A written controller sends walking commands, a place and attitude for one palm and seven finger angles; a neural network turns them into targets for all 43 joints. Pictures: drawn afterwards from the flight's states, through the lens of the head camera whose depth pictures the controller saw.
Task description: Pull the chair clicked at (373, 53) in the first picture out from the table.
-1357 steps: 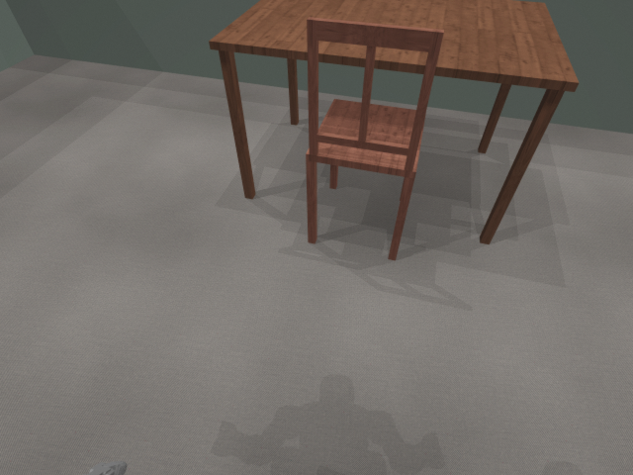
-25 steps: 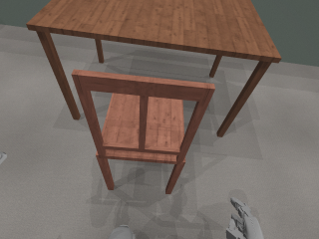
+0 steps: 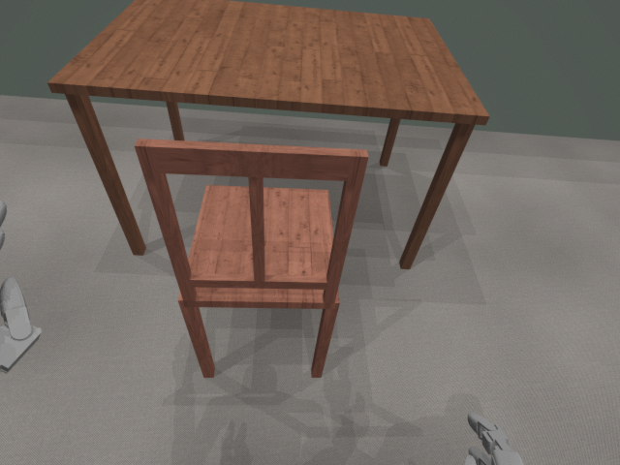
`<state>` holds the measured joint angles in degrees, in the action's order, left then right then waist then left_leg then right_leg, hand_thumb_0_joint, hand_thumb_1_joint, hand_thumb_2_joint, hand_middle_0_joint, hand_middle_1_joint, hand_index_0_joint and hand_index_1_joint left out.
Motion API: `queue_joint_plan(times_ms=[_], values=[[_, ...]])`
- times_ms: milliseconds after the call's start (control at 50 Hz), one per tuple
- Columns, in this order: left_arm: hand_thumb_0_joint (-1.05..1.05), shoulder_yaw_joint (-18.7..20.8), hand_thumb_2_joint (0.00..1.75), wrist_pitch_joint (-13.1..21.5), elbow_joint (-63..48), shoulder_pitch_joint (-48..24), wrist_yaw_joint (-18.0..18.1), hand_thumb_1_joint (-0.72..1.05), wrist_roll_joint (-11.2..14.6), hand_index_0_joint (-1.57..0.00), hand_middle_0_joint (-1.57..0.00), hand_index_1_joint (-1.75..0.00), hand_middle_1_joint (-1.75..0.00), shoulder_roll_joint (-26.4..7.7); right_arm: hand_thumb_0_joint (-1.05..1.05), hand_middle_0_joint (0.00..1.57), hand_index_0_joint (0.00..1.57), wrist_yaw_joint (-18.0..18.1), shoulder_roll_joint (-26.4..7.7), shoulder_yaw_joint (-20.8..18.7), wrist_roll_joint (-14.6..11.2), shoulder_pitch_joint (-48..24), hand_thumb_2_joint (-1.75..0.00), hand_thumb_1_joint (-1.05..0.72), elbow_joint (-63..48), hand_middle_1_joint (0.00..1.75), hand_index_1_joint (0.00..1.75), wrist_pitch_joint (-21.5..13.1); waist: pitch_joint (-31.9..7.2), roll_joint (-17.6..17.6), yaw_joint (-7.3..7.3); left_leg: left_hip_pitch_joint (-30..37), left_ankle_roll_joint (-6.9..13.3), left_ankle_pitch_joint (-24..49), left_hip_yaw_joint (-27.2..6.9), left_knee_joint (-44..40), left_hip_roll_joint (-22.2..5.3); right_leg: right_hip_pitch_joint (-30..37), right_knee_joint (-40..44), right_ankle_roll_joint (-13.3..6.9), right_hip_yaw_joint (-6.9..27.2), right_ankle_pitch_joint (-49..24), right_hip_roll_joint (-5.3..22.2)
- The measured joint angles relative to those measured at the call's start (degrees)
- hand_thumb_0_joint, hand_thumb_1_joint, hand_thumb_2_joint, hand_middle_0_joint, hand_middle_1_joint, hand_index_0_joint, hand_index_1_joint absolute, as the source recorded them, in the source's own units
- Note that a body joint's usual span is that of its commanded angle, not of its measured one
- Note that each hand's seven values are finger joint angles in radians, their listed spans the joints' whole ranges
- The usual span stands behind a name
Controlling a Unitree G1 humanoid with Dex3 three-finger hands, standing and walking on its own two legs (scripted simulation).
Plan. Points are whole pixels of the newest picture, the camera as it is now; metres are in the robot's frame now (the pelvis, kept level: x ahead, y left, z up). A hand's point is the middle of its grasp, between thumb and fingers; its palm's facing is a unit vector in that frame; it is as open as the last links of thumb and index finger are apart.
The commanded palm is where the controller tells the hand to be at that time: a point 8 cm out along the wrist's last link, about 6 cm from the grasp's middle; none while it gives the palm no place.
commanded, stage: stop stepping back and stand still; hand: left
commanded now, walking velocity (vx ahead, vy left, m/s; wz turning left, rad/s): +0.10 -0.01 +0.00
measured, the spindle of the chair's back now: (258, 233) +0.54 +0.12 -0.07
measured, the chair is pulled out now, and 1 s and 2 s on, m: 0.28 0.28 0.28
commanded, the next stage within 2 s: let the arm hang, fingers relaxed in 0.32 s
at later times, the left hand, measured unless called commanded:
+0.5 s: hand (96, 349) +0.22 +0.25 +0.07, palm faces +0.28 -0.84 -0.46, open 7.4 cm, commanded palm none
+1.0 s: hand out of the picture -0.03 +0.18 -0.17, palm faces +0.05 -0.97 -0.23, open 7.2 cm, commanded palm none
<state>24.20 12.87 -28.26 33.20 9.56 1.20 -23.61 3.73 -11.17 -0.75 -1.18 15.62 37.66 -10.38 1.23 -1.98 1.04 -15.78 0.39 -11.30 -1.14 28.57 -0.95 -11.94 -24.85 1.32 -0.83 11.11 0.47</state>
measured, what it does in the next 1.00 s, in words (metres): stands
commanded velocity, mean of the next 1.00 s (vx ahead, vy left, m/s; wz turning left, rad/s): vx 0.01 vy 0.00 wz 0.00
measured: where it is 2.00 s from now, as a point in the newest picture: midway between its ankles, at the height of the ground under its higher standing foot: outside the picture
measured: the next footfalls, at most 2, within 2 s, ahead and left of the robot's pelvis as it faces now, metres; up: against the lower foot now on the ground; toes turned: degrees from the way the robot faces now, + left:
none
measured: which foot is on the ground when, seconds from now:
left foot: down 0.00-1.00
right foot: down 0.00-1.00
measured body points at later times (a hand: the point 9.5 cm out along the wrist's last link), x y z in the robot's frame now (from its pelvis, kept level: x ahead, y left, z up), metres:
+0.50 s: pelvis +0.00 -0.01 +0.00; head +0.01 -0.01 +0.45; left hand +0.20 +0.30 +0.09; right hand +0.15 -0.26 -0.11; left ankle +0.05 +0.12 -0.74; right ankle +0.03 -0.14 -0.74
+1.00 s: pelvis +0.01 -0.01 +0.00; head +0.04 -0.01 +0.45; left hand -0.03 +0.23 -0.15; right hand +0.00 -0.24 -0.15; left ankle +0.05 +0.12 -0.74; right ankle +0.03 -0.14 -0.74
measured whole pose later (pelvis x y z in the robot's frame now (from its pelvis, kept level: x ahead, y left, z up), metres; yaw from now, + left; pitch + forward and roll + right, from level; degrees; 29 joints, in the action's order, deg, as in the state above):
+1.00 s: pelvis +0.01 -0.01 +0.00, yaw +2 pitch -1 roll -1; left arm -0.2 -1.5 59.6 21.1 1.7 -0.4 -12.0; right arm 0.6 -9.1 0.0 0.9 19.4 59.4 0.6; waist 4.2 0.3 -0.4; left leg -15.4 -0.7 -11.0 -3.1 27.6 -0.2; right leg -12.0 -26.5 0.2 -2.6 13.3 1.0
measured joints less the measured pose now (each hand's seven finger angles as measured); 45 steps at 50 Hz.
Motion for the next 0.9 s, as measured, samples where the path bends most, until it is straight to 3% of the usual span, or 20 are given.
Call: queue_joint_plan(times_ms=[200, 420, 460, 540, 600, 660, 700, 780, 900], values=[[0.01, -0.74, 0.9, 0.18, 1.59, -2.21, 0.02, 0.88, -0.1, -0.21, -0.22, -0.3, -0.3, 1.51, 0.02, 0.2, 0.21, -0.39, 1.46, 1.4, 0.92, -1.64, -0.9, -0.9, 0.51, 0.3, 0.3, 0.71, -0.24, 2.39, -1.48, -0.39, -0.53, -1.55, -0.55, 0.76, -1.19, 0.28, 0.92, -1.01, -0.29, -1.03, -1.35], [0.01, -1.57, 0.9, -1.31, 1.96, -1.71, -0.15, 0.88, 0.26, -0.21, -0.22, -0.3, -0.3, 1.51, 0.02, 0.21, 0.21, -0.06, -0.14, 0.52, 0.76, -2.52, -0.9, -0.9, -0.07, 0.3, 0.3, 1.92, 0.86, 2.38, -0.48, 0.74, -1.17, 0.57, -0.43, -1.25, -1.68, 1.23, 2.6, -1.18, 0.03, -1.23, -1.88], [0.01, -4.81, 0.9, -1.55, 9.31, -5.68, -2.66, 0.89, -1.58, -0.21, -0.21, -0.3, -0.3, 0.76, 0.02, 0.2, 0.21, -2.15, -1.74, -0.56, 0.98, -2.77, -0.9, -0.9, 2.1, 0.3, 0.3, 1.51, -0.38, 3.12, -0.76, -1.79, -1.23, 0.16, -0.96, 0.53, -1.02, -1.34, -0.02, -1.01, -0.58, -0.05, -1.23], [0.0, -14.46, 0.9, -10.41, 37.48, -16.39, -6.78, 0.9, -2.63, -0.2, -0.2, -0.3, -0.3, 5.36, 0.01, 0.2, 0.21, -4.0, -3.96, -0.84, 2.08, -4.68, -0.9, -0.9, 7.66, 0.3, 0.3, 6.71, -1.82, 4.61, -0.82, -4.15, -0.62, -1.27, -1.42, 3.6, 0.75, -4.29, -5.28, -0.45, -1.12, 3.14, 0.5], [0.0, -19.57, 0.9, -15.06, 56.09, -19.47, -7.79, 0.9, -2.74, -0.2, -0.2, -0.29, -0.3, 9.51, 0.01, 0.2, 0.2, -4.34, -2.59, 0.16, 2.6, -4.61, -0.9, -0.9, 9.67, 0.3, 0.3, 9.1, -0.7, 2.92, 0.19, -3.29, -0.44, -1.82, -1.17, 4.01, 1.51, -4.19, -7.34, -0.34, -0.88, 4.56, 1.31], [0.01, -23.97, 0.9, -16.65, 68.77, -18.79, -8.56, 0.91, -2.43, -0.19, -0.2, -0.29, -0.3, 13.32, 0.01, 0.2, 0.2, -4.3, -0.42, 1.46, 2.67, -3.39, -0.9, -0.9, 11.85, 0.3, 0.3, 9.8, 0.97, 0.59, 0.7, -1.78, -0.55, -1.78, -1.03, 3.18, 1.41, -2.9, -6.85, -0.28, -0.74, 4.61, 1.23], [-0.02, -23.29, 0.9, -15.65, 73.23, -17.98, -7.57, 0.96, -1.06, -0.2, -0.21, -0.29, -0.3, 15.02, 0.01, 0.2, 0.2, -4.11, 1.07, 1.97, 2.49, -1.98, -0.9, -0.9, 13.63, 0.3, 0.3, 10.01, 1.99, -0.53, 0.33, -1.33, -0.74, -1.49, -1.55, 2.53, 1.04, -1.94, -5.42, -0.49, -1.26, 4.01, 0.82], [-0.06, -23.19, 0.9, -14.39, 78.05, -17.18, -7.6, 1.02, -1.67, -0.21, -0.21, -0.3, -0.3, 12.79, 0.01, 0.2, 0.21, -3.24, 2.02, 1.29, 2.48, 0.49, -0.9, -0.93, 17.34, 0.3, 0.3, 10.76, 3.1, -0.69, -1.29, -0.85, -1.11, -0.61, -2.44, 1.14, 0.52, -0.58, -2.58, -1.03, -2.14, 2.55, 0.21], [-0.03, -24.04, 0.9, -14.51, 84.77, -14.0, -8.04, 0.97, -1.77, -0.2, -0.21, -0.3, -0.3, 11.22, 0.01, 0.2, 0.21, -3.16, 1.6, 0.73, 2.25, 2.84, -0.9, -0.93, 20.22, 0.3, 0.3, 11.12, 3.28, 1.1, -1.41, 0.04, -1.03, 0.09, -2.25, -0.45, 0.6, 0.11, -1.26, -1.03, -1.99, 1.91, 0.31]])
